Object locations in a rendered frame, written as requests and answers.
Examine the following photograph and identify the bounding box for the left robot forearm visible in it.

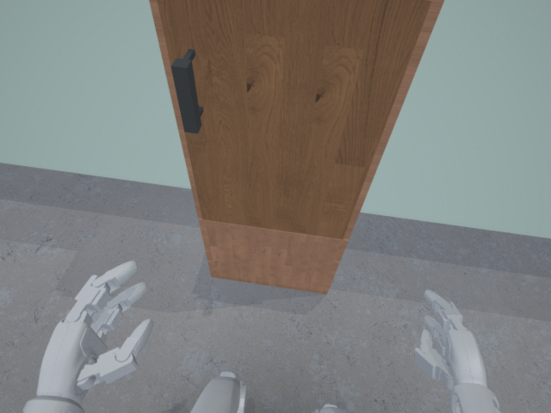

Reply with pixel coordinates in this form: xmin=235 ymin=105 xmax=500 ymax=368
xmin=23 ymin=396 xmax=84 ymax=413

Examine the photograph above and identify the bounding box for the right robot forearm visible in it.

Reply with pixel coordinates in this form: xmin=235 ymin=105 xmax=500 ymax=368
xmin=450 ymin=383 xmax=502 ymax=413

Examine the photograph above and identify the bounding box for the handle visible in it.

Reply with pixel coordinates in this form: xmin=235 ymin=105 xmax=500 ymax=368
xmin=171 ymin=49 xmax=203 ymax=133

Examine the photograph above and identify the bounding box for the left robot thigh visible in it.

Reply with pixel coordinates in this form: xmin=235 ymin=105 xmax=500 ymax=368
xmin=190 ymin=376 xmax=246 ymax=413

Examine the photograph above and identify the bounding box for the robot left hand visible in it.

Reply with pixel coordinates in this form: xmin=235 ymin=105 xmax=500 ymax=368
xmin=36 ymin=261 xmax=153 ymax=404

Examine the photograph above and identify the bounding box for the cupboard door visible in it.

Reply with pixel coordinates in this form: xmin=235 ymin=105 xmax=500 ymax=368
xmin=157 ymin=0 xmax=432 ymax=239

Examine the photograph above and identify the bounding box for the robot right hand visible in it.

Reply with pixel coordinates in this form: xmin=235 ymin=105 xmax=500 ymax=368
xmin=415 ymin=290 xmax=487 ymax=390

